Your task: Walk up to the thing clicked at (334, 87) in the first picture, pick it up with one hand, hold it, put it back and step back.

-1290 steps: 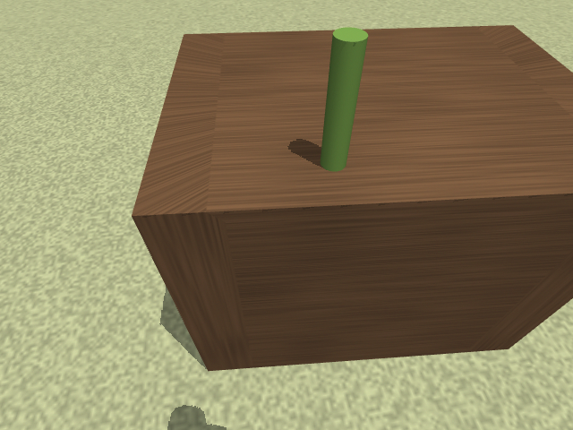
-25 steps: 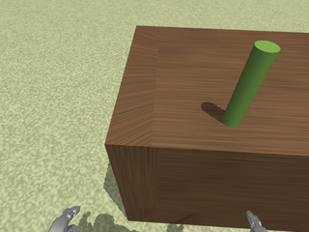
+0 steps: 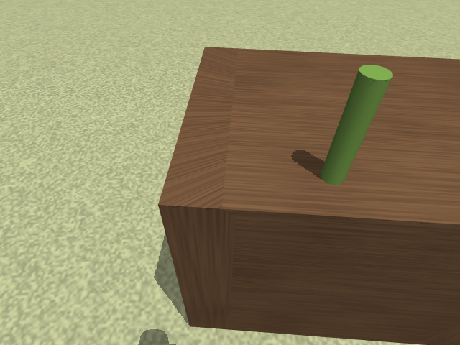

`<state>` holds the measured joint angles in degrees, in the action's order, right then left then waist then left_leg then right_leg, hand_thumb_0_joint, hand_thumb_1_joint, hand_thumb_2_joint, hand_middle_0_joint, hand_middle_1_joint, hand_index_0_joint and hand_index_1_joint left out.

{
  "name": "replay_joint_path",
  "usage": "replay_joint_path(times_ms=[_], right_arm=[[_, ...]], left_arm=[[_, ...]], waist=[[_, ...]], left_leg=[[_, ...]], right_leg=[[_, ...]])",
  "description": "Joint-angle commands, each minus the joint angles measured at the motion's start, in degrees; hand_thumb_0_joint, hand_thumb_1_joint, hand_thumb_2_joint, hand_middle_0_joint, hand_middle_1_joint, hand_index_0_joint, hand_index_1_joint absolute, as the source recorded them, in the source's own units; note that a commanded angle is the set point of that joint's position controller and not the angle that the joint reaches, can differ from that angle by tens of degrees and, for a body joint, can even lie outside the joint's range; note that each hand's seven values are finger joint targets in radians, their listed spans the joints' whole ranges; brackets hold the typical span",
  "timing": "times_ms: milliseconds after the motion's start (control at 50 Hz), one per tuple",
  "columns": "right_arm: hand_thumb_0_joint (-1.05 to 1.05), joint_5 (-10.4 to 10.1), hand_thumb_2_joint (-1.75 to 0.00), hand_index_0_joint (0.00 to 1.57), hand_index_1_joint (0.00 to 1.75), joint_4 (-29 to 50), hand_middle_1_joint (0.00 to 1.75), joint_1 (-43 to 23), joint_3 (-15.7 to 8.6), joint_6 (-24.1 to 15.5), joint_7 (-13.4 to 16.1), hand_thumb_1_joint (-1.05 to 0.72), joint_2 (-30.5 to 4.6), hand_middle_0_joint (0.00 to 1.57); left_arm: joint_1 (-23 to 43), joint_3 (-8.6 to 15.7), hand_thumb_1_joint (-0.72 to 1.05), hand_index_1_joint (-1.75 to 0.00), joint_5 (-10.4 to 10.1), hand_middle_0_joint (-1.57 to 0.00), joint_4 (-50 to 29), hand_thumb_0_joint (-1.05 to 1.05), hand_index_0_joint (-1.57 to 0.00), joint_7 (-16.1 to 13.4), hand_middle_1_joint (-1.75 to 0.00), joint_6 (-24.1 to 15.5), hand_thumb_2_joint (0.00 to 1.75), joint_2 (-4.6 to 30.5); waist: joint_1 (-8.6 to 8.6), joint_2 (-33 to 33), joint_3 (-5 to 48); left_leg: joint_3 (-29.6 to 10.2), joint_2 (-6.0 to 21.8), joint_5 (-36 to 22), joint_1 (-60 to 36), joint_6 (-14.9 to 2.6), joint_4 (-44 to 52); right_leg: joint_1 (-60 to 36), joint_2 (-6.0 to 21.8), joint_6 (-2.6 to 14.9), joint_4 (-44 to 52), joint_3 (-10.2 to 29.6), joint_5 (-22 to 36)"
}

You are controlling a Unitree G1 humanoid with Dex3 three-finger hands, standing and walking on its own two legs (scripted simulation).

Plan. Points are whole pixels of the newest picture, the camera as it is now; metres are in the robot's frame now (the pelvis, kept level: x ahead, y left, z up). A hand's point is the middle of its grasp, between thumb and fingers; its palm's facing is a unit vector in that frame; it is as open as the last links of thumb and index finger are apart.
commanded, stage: home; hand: right
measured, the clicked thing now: (350, 132) +0.47 -0.20 +0.14
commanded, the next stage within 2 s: stand in 1.06 s
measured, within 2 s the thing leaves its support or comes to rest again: neither
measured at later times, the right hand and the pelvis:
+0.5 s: hand out of the picture +0.08 -0.26 -0.15, palm faces -0.07 +0.93 -0.35, open 17.5 cm; pelvis +0.02 +0.00 +0.00, yaw +0 degrees
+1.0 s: hand out of the picture +0.11 -0.26 -0.15, palm faces -0.06 +0.93 -0.36, open 17.4 cm; pelvis +0.03 +0.00 +0.00, yaw +1 degrees
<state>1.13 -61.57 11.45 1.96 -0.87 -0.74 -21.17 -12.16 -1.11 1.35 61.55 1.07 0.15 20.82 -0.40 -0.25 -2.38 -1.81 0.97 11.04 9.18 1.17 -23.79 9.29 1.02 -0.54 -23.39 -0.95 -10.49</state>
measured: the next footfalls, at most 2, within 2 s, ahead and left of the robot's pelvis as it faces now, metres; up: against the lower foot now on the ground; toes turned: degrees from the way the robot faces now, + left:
none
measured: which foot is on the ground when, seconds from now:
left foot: down 0.00-1.00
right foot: down 0.00-1.00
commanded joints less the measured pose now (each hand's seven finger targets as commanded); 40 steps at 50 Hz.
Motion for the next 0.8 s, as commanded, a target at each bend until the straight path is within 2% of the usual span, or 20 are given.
replay_joint_path(times_ms=[0, 140, 200, 240, 280, 320, 340, 480, 520, 580, 660, 780], right_arm=[[0.00, -0.20, -0.03, 0.05, 0.05, 2.77, 0.05, -2.85, -2.89, -0.87, 0.90, 0.59, -13.02, 0.05], [0.00, -0.30, -0.04, 0.05, 0.05, 1.97, 0.05, -2.98, -2.96, -0.80, 0.90, 0.57, -12.11, 0.05], [0.00, -0.19, -0.04, 0.05, 0.05, 1.72, 0.05, -3.36, -2.97, -0.63, 0.99, 0.58, -12.22, 0.05], [0.00, -0.37, -0.04, 0.05, 0.05, 1.78, 0.05, -3.94, -3.07, -0.74, 1.03, 0.57, -12.05, 0.05], [0.00, -0.43, -0.04, 0.05, 0.05, 1.57, 0.05, -3.89, -3.01, -0.75, 1.01, 0.57, -11.93, 0.05], [0.00, -0.43, -0.03, 0.05, 0.05, 1.42, 0.05, -3.77, -2.99, -0.82, 1.04, 0.58, -11.90, 0.05], [0.00, -0.34, -0.03, 0.05, 0.05, 1.41, 0.05, -4.06, -2.99, -0.86, 1.15, 0.58, -12.01, 0.05], [0.00, -0.65, -0.04, 0.05, 0.05, 0.74, 0.05, -4.75, -2.77, -0.97, 1.45, 0.58, -12.10, 0.05], [0.00, -0.72, -0.04, 0.05, 0.05, 0.69, 0.05, -4.99, -2.90, -1.03, 1.56, 0.58, -12.41, 0.05], [0.00, -0.63, -0.05, 0.05, 0.05, 0.52, 0.05, -5.35, -2.82, -0.87, 1.62, 0.57, -12.12, 0.05], [0.00, -0.54, -0.05, 0.05, 0.05, 0.51, 0.05, -6.00, -3.04, -0.63, 1.60, 0.55, -11.91, 0.05], [0.00, -0.50, -0.05, 0.05, 0.05, 0.50, 0.05, -6.36, -3.20, -0.87, 1.66, 0.55, -11.86, 0.05]], left_arm=[[3.63, 2.79, 0.90, -0.30, -0.08, -0.20, -3.30, 0.00, -0.20, -0.87, -0.30, -1.25, 0.90, 13.05], [3.46, 2.80, 0.90, -0.30, -0.20, -0.20, -2.02, 0.00, -0.20, -0.97, -0.30, -1.36, 0.90, 12.67], [3.77, 2.96, 0.90, -0.30, -0.30, -0.20, -1.77, 0.00, -0.20, -0.94, -0.30, -1.21, 0.90, 12.42], [3.61, 2.89, 0.90, -0.30, -0.31, -0.20, -1.55, 0.00, -0.20, -1.01, -0.30, -1.30, 0.90, 12.33], [3.97, 2.88, 0.90, -0.30, -0.29, -0.20, -1.46, 0.00, -0.20, -1.06, -0.30, -1.41, 0.90, 12.30], [4.52, 2.83, 0.90, -0.30, -0.47, -0.20, -1.48, 0.00, -0.20, -1.15, -0.30, -1.62, 0.90, 12.07], [4.97, 2.89, 0.90, -0.30, -0.63, -0.20, -1.34, 0.00, -0.20, -1.23, -0.30, -1.65, 0.90, 12.02], [5.24, 2.70, 0.90, -0.30, -0.78, -0.20, -0.67, 0.00, -0.20, -1.34, -0.30, -1.55, 0.90, 11.73], [5.67, 2.79, 0.90, -0.30, -0.77, -0.20, -0.81, 0.00, -0.20, -1.42, -0.30, -1.61, 0.90, 11.79], [6.65, 2.81, 0.90, -0.30, -0.73, -0.20, -0.65, 0.00, -0.20, -1.56, -0.30, -1.44, 0.90, 11.63], [7.16, 2.87, 0.90, -0.30, -0.69, -0.20, -0.65, 0.00, -0.20, -1.59, -0.30, -1.27, 0.90, 11.43], [7.44, 3.18, 0.90, -0.30, -0.82, -0.20, -0.47, 0.00, -0.20, -1.55, -0.30, -1.49, 0.90, 11.59]], waist=[[0.45, -0.11, -1.89], [0.54, 0.09, -0.26], [0.21, 0.70, -1.21], [0.14, 0.11, 0.11], [0.27, -0.12, 0.10], [0.36, -0.19, 1.90], [0.51, 0.15, 3.08], [0.18, -0.34, 4.12], [0.25, 0.12, 6.09], [0.23, -0.37, 4.44], [0.19, -0.26, 2.55], [0.09, 0.31, 4.85]], left_leg=[[-5.75, 4.49, 8.46, 3.67, -3.20, 6.83], [-5.58, 4.65, 6.01, 1.78, -3.05, 6.54], [-5.87, 4.64, 8.65, 4.30, -3.09, 7.54], [-5.61, 4.85, 4.96, 2.56, -3.08, 6.68], [-5.49, 4.73, 4.04, 2.25, -2.93, 6.47], [-5.12, 5.11, -0.45, 1.05, -2.94, 5.96], [-5.04, 5.37, -3.25, 0.49, -3.06, 5.58], [-4.87, 5.78, -9.96, -1.67, -2.42, 5.62], [-4.47, 6.08, -14.06, -3.17, -2.37, 4.92], [-4.52, 5.96, -12.99, -2.03, -2.19, 5.64], [-4.56, 5.78, -9.54, -1.48, -2.02, 6.50], [-4.14, 6.09, -13.74, -2.98, -2.09, 6.05]], right_leg=[[2.84, 4.70, 2.21, 8.14, 6.47, -11.29], [2.88, 5.06, 2.29, 8.23, 6.73, -9.49], [1.93, 4.67, 2.09, 7.78, 6.34, -10.01], [1.60, 5.08, 2.20, 7.75, 6.46, -8.05], [1.53, 5.14, 2.05, 7.98, 6.36, -7.53], [-0.38, 5.68, 2.02, 7.51, 6.52, -3.23], [-1.62, 5.82, 2.09, 6.77, 6.41, 1.31], [-3.42, 5.66, 1.52, 5.93, 4.92, 7.61], [-5.16, 6.09, 1.50, 5.17, 4.72, 12.39], [-4.91, 5.92, 1.35, 5.70, 4.44, 11.19], [-3.71, 5.72, 1.31, 6.95, 4.29, 6.11], [-6.26, 6.32, 1.38, 6.18, 4.40, 11.52]])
